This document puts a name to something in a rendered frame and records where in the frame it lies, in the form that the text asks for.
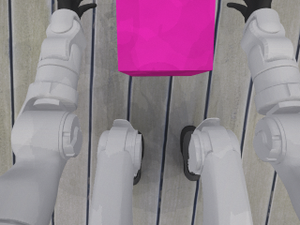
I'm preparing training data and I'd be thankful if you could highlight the robot left hand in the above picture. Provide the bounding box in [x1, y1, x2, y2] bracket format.
[57, 0, 97, 19]

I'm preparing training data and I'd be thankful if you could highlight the robot left thigh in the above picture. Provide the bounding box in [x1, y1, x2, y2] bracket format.
[88, 127, 143, 225]

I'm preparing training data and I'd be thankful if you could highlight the robot right upper arm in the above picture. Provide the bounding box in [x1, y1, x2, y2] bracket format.
[252, 113, 300, 220]

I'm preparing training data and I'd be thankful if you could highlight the right robot forearm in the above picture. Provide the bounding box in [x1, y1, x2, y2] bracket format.
[240, 7, 300, 115]

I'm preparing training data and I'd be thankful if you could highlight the right robot foot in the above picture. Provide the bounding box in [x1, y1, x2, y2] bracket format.
[180, 126, 201, 181]

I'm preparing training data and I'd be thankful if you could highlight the robot left upper arm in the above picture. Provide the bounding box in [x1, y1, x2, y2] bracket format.
[0, 111, 83, 225]

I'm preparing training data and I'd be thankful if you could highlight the robot right hand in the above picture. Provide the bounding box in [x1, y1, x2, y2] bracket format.
[226, 0, 272, 23]

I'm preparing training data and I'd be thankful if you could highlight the left robot forearm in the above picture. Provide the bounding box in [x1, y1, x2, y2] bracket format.
[10, 8, 87, 156]

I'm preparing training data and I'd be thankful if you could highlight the carton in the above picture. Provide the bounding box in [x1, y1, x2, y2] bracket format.
[115, 0, 216, 77]

